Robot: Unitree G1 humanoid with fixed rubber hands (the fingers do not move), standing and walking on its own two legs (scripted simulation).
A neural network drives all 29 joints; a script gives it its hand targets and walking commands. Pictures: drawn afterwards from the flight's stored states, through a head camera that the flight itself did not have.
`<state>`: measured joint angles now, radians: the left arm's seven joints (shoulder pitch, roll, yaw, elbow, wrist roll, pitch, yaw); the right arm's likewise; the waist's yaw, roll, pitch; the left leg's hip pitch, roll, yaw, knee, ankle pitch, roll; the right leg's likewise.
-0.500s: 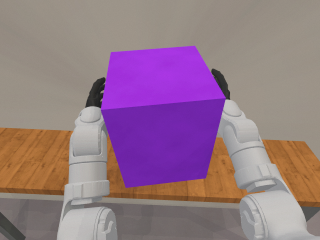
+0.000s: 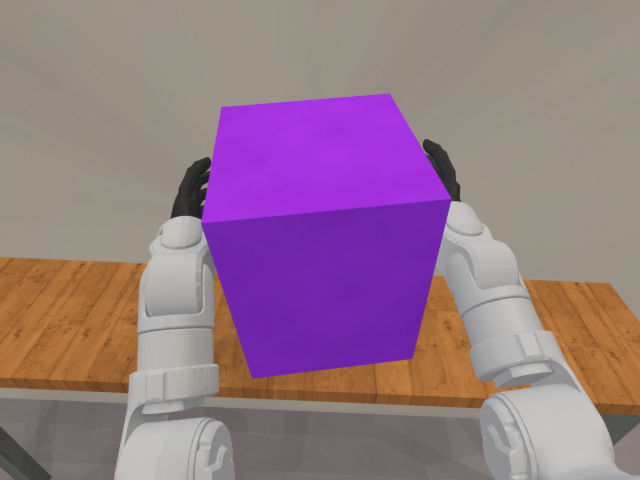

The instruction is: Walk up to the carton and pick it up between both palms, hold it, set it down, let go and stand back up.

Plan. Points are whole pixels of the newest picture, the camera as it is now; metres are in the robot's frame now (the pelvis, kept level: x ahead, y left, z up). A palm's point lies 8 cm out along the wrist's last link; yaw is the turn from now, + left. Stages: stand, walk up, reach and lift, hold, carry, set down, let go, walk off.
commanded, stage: hold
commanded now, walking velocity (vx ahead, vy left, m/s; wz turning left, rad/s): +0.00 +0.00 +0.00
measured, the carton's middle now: (320, 237) +0.36 +0.00 +0.18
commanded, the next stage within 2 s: none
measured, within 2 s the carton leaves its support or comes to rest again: neither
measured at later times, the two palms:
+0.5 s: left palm (191, 223) +0.37 +0.15 +0.21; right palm (442, 207) +0.37 -0.14 +0.22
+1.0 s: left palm (192, 223) +0.37 +0.15 +0.21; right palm (442, 206) +0.37 -0.14 +0.22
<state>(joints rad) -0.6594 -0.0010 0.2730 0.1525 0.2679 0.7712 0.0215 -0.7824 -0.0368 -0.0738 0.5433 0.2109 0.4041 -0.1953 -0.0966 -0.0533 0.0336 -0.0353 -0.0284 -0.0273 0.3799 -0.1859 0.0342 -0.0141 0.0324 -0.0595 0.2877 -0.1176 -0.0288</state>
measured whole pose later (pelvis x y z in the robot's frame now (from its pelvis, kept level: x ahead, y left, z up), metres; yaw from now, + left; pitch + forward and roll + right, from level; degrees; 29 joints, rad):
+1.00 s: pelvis +0.00 +0.00 +0.00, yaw +0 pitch -9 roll -1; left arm -0.67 0.00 0.27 0.17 0.27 0.77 0.02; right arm -0.79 -0.04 -0.08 0.56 0.21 0.40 -0.19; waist -0.10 -0.05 0.03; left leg -0.04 -0.03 -0.03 0.38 -0.18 0.03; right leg -0.02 0.03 -0.06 0.29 -0.12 -0.03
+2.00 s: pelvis +0.00 +0.00 +0.00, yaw +0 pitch -9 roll -1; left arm -0.67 0.00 0.27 0.18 0.26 0.77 0.03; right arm -0.79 -0.04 -0.08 0.56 0.21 0.41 -0.20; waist -0.10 -0.05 0.02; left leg -0.04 -0.03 -0.03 0.38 -0.19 0.03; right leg -0.02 0.03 -0.05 0.29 -0.12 -0.03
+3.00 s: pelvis +0.00 +0.00 +0.00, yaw +0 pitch -9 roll -1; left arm -0.67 0.00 0.27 0.18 0.26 0.77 0.03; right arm -0.80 -0.04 -0.08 0.57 0.22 0.41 -0.20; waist -0.10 -0.05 0.02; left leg -0.04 -0.03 -0.03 0.38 -0.18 0.04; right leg -0.02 0.03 -0.05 0.29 -0.12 -0.03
